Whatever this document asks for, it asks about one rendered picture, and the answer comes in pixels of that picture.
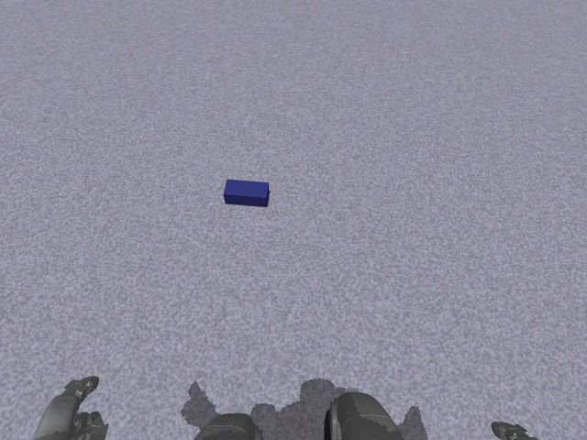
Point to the carton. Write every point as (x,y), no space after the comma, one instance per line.
(250,193)

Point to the left robot hand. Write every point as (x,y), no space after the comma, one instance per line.
(60,416)

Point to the right robot hand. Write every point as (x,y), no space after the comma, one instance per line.
(506,431)

